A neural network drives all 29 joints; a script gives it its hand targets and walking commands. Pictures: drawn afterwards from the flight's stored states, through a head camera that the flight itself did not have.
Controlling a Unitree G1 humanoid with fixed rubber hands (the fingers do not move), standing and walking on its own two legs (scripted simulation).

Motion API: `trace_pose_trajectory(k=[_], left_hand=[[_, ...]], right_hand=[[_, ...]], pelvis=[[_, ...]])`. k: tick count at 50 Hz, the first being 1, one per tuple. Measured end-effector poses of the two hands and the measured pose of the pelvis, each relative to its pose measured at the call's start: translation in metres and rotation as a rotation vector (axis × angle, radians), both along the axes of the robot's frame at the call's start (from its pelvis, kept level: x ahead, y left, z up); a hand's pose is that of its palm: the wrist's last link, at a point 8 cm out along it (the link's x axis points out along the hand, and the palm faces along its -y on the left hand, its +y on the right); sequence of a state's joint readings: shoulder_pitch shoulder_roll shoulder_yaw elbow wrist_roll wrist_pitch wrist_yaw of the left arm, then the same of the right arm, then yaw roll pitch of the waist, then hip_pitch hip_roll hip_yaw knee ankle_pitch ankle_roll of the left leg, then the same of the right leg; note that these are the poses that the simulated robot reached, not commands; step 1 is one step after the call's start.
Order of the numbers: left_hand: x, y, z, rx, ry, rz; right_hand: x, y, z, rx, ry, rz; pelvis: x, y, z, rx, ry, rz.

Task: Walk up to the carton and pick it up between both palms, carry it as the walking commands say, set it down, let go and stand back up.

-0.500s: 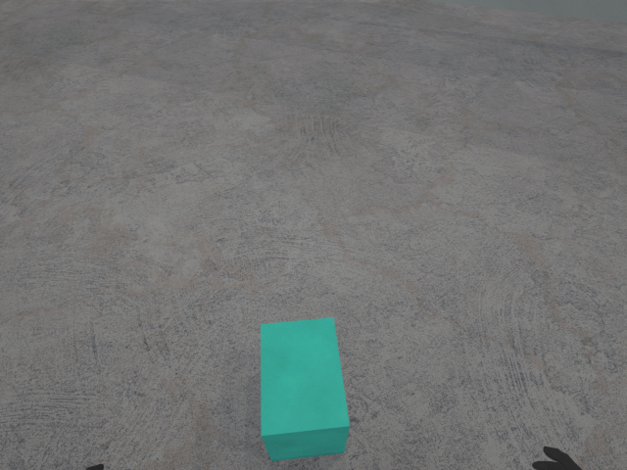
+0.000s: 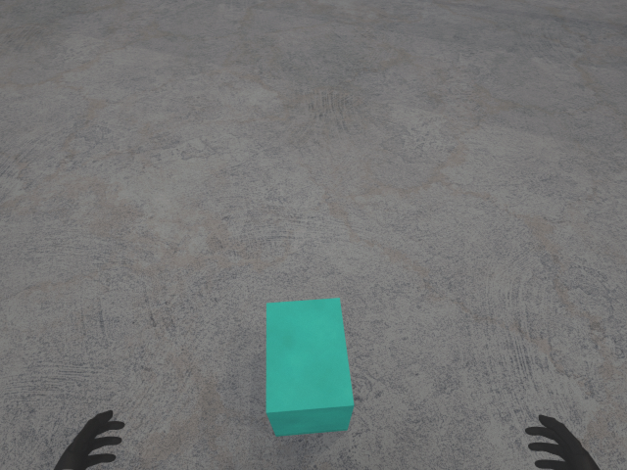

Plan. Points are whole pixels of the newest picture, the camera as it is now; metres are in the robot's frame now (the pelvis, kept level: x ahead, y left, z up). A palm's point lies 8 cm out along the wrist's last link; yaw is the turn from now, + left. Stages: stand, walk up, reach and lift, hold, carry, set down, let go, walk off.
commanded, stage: reach and lift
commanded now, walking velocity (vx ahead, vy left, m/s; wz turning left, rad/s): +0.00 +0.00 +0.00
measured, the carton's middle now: (307, 367) +0.47 +0.02 -0.64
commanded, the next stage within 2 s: none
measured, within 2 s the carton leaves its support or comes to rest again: neither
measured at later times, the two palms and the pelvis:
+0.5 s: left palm (131, 396) +0.26 +0.28 -0.13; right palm (486, 395) +0.24 -0.25 -0.13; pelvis -0.03 -0.01 -0.05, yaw +4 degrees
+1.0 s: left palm (183, 335) +0.38 +0.24 -0.18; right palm (428, 330) +0.37 -0.20 -0.18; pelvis -0.07 -0.01 -0.10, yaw +4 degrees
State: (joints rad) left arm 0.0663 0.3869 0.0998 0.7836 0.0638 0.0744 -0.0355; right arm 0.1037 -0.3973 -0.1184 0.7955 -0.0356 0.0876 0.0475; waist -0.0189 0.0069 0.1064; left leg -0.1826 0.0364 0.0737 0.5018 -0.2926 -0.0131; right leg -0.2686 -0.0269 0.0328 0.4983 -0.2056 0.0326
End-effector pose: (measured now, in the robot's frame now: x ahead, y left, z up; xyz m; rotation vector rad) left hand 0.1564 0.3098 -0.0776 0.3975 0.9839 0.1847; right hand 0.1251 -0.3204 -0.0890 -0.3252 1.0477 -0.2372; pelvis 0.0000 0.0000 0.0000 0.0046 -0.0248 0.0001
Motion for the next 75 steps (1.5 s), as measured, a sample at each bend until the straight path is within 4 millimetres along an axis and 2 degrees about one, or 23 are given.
trace_pose_trajectory(k=[3, 7, 10, 12, 18, 21, 28, 32, 38, 43, 53, 64, 68, 75], left_hand=[[0.012, -0.006, 0.001, -0.009, -0.012, -0.012], [0.007, -0.010, -0.008, -0.024, 0.045, 0.005], [0.010, -0.015, -0.016, -0.033, 0.049, 0.015], [0.021, -0.018, -0.021, -0.042, 0.027, 0.015], [0.073, -0.028, -0.034, -0.065, -0.055, -0.031], [0.092, -0.028, -0.039, -0.076, -0.087, -0.037], [0.111, -0.028, -0.060, -0.123, -0.108, -0.006], [0.123, -0.036, -0.069, -0.150, -0.131, -0.002], [0.162, -0.051, -0.076, -0.184, -0.190, -0.004], [0.193, -0.058, -0.080, -0.203, -0.223, 0.002], [0.234, -0.079, -0.105, -0.270, -0.284, 0.024], [0.283, -0.090, -0.130, -0.295, -0.370, 0.040], [0.289, -0.091, -0.141, -0.303, -0.381, 0.041], [0.280, -0.091, -0.160, -0.323, -0.378, 0.047]], right_hand=[[0.019, 0.011, 0.000, 0.022, -0.027, 0.014], [0.043, 0.020, 0.000, 0.047, -0.081, 0.000], [0.053, 0.024, -0.010, 0.060, -0.069, 0.008], [0.060, 0.027, -0.018, 0.069, -0.065, 0.012], [0.090, 0.041, -0.030, 0.085, -0.125, 0.013], [0.102, 0.051, -0.036, 0.093, -0.144, 0.020], [0.127, 0.077, -0.055, 0.119, -0.180, 0.042], [0.143, 0.082, -0.063, 0.126, -0.212, 0.034], [0.174, 0.078, -0.067, 0.131, -0.256, 0.023], [0.203, 0.088, -0.075, 0.169, -0.284, 0.026], [0.259, 0.125, -0.101, 0.238, -0.359, 0.043], [0.313, 0.141, -0.128, 0.268, -0.448, 0.037], [0.318, 0.145, -0.141, 0.271, -0.444, 0.040], [0.307, 0.138, -0.154, 0.251, -0.438, 0.038]], pelvis=[[-0.007, 0.000, -0.004, -0.008, -0.003, 0.028], [-0.009, -0.002, -0.008, -0.018, 0.024, 0.044], [-0.010, -0.005, -0.014, -0.022, 0.065, 0.055], [-0.012, -0.008, -0.019, -0.021, 0.095, 0.062], [-0.019, -0.016, -0.034, -0.018, 0.190, 0.068], [-0.024, -0.017, -0.041, -0.016, 0.233, 0.066], [-0.037, -0.012, -0.056, -0.019, 0.328, 0.063], [-0.046, -0.007, -0.065, -0.023, 0.380, 0.068], [-0.059, -0.005, -0.075, -0.020, 0.445, 0.064], [-0.065, -0.006, -0.084, -0.017, 0.509, 0.060], [-0.065, -0.012, -0.101, -0.013, 0.653, 0.064], [-0.057, -0.017, -0.118, -0.017, 0.816, 0.065], [-0.054, -0.017, -0.122, -0.015, 0.868, 0.066], [-0.054, -0.016, -0.128, -0.022, 0.917, 0.068]])
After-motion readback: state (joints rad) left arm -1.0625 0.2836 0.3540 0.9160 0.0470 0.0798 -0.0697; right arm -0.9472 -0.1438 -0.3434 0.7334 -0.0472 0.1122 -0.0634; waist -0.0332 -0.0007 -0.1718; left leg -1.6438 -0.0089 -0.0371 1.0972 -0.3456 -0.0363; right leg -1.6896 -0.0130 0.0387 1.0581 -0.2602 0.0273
